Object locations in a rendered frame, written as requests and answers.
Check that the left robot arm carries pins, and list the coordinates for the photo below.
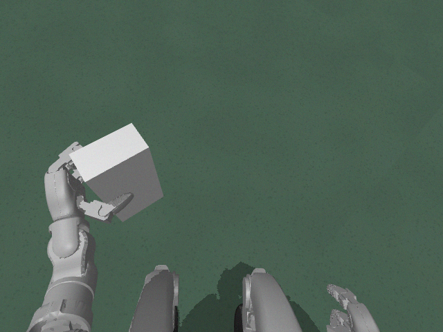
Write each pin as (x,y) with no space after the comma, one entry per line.
(68,299)

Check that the right robot hand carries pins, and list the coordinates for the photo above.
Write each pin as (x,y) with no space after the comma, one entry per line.
(358,317)

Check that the carton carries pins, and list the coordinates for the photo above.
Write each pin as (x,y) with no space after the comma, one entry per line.
(119,163)

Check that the left robot hand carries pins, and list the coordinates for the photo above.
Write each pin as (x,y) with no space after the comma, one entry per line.
(66,196)

